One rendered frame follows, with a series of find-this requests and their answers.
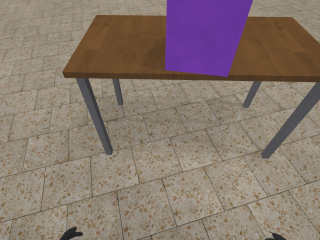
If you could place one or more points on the table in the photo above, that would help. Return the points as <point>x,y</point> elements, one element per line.
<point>271,49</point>

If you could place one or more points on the carton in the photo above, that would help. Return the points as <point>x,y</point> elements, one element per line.
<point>202,36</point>

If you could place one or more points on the left robot hand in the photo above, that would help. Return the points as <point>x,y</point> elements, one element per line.
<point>70,233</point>

